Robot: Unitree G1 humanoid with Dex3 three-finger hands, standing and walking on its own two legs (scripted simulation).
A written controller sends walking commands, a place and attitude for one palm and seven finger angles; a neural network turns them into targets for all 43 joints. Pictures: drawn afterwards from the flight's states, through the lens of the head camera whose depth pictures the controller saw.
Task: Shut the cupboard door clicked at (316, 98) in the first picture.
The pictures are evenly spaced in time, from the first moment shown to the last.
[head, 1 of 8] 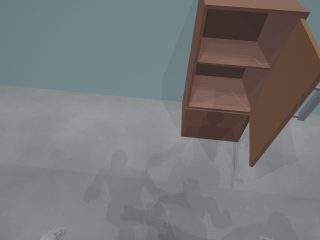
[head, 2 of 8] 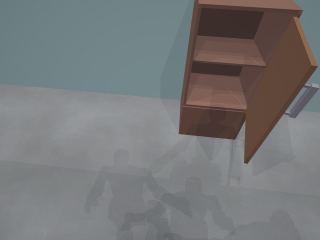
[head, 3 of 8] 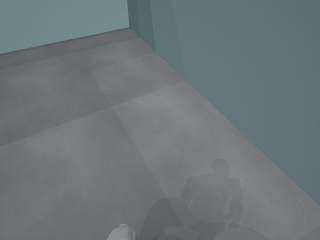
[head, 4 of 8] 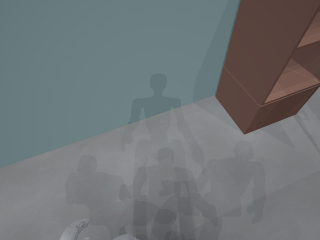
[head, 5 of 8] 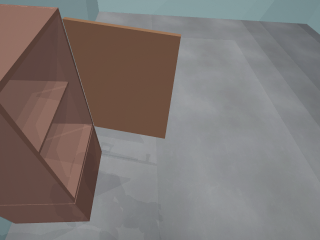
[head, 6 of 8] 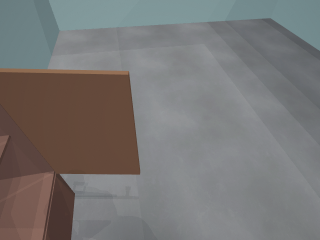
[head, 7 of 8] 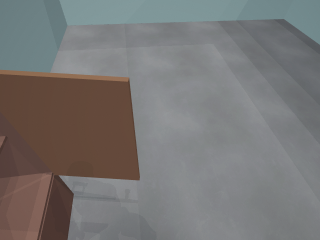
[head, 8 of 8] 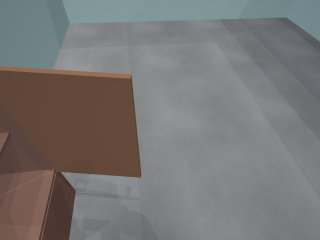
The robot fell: no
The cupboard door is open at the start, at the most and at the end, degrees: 78 78 78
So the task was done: no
